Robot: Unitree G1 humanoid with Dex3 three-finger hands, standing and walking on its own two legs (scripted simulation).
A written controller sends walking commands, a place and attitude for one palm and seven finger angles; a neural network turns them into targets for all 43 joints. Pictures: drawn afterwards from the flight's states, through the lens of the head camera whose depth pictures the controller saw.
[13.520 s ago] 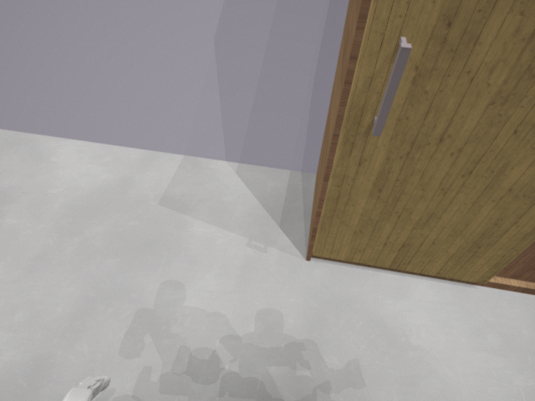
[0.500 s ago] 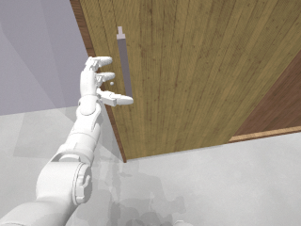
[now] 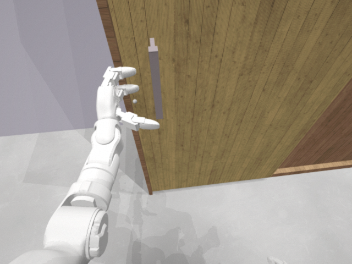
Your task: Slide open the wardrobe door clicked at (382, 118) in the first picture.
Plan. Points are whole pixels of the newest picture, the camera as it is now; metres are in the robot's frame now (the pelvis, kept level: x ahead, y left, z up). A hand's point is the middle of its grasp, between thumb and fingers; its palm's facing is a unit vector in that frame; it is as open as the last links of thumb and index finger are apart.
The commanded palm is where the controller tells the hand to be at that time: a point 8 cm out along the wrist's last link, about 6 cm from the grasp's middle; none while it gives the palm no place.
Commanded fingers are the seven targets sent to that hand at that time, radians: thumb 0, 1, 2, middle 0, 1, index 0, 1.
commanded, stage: move the hooked fingers beside the handle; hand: left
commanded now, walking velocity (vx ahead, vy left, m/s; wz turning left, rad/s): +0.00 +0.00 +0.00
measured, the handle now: (156, 82) +0.54 +0.05 +0.10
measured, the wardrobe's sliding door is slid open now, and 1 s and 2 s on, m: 0.00 0.00 0.00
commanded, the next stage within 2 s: feel for the door with the fingertips in 0.62 s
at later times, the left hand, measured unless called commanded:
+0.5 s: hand (132, 102) +0.47 +0.11 +0.10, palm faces +0.11 -0.99 +0.02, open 14.0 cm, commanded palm +0.43 +0.16 +0.11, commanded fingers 0.00 -0.50 0.30 -0.30 -1.20 -0.30 -1.20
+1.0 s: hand (149, 100) +0.47 +0.06 +0.11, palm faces +0.04 -1.00 -0.02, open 14.0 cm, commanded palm +0.44 +0.12 +0.10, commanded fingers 0.00 -0.50 0.30 -0.30 -1.20 -0.30 -1.20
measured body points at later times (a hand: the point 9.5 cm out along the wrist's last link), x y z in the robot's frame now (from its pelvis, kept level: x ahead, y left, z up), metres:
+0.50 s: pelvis +0.00 +0.00 +0.00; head +0.06 +0.00 +0.45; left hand +0.46 +0.16 +0.10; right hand +0.04 -0.25 -0.13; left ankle -0.01 +0.13 -0.72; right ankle +0.02 -0.12 -0.72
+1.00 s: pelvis +0.00 +0.00 +0.00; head +0.06 +0.00 +0.44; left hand +0.46 +0.12 +0.11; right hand +0.07 -0.24 -0.13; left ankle -0.01 +0.13 -0.72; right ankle +0.02 -0.12 -0.72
